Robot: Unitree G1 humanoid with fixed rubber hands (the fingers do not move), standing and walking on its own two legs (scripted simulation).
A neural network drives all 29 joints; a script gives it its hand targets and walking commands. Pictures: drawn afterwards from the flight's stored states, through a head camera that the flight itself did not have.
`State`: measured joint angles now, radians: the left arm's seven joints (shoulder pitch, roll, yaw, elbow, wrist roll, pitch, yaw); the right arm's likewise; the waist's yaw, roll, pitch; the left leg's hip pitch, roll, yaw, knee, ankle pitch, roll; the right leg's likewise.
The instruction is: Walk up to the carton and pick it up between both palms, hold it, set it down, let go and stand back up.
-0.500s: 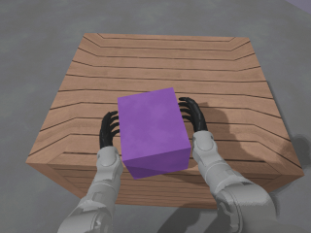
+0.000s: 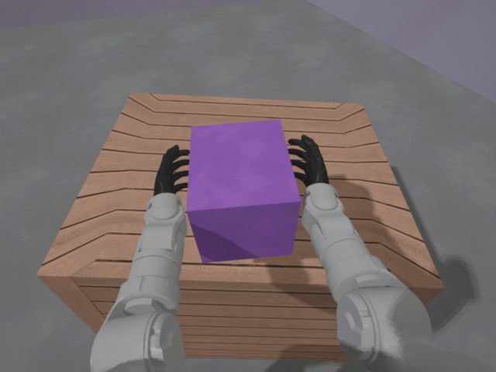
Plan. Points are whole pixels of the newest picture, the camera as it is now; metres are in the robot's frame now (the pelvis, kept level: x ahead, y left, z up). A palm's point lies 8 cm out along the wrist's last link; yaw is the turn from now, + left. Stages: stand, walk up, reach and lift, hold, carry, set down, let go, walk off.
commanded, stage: reach and lift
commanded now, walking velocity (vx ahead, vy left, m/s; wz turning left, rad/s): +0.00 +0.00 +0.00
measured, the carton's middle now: (241, 190) +0.41 +0.03 +0.08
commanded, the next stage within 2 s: hold in 1.68 s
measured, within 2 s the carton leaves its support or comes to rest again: neither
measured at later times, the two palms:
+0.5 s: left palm (156, 189) +0.36 +0.16 +0.12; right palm (316, 200) +0.36 -0.09 +0.12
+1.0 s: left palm (146, 178) +0.37 +0.17 +0.14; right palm (309, 192) +0.36 -0.08 +0.13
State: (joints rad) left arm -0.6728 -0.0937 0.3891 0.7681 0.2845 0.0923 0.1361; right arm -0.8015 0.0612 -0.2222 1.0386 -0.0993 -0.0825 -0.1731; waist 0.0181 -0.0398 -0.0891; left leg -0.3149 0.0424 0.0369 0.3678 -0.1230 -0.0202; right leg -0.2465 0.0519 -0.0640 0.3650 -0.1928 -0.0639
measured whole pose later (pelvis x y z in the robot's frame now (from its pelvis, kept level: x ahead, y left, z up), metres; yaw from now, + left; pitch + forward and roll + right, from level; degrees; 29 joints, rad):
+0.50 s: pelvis +0.00 +0.02 +0.00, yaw +1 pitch -3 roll -1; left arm -0.51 -0.08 0.19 0.31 0.27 0.42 0.09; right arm -0.53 0.09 -0.06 0.57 0.05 0.11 -0.24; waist -0.04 -0.06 0.02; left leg -0.18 0.02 0.02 0.37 -0.14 0.01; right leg -0.08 0.03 -0.07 0.32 -0.19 -0.03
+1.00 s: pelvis +0.00 +0.03 +0.00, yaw +2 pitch -7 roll -1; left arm -0.54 -0.07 0.18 0.20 0.31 0.58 0.07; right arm -0.55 0.09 -0.06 0.50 0.09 0.20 -0.25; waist -0.06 -0.06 0.09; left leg -0.11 0.00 0.01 0.40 -0.17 0.02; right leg 0.01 0.02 -0.07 0.31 -0.20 -0.01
